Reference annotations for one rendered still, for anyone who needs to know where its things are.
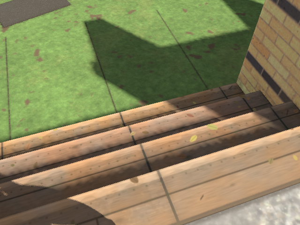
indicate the stairs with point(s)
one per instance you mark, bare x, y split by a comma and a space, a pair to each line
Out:
63, 162

